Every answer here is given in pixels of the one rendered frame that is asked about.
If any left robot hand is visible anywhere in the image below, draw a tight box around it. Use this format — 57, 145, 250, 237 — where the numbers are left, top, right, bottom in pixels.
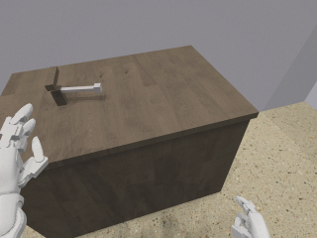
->
0, 103, 49, 195

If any robot left forearm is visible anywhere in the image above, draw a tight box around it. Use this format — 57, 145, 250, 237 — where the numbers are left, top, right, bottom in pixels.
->
0, 193, 27, 238

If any counter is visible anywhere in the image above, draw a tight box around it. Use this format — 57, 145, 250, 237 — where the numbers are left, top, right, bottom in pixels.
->
0, 45, 260, 238

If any tap lever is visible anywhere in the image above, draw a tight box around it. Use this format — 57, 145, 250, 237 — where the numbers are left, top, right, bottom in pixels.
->
60, 83, 103, 93

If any right robot hand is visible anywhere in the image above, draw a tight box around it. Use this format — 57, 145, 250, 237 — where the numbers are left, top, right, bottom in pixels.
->
231, 195, 270, 238

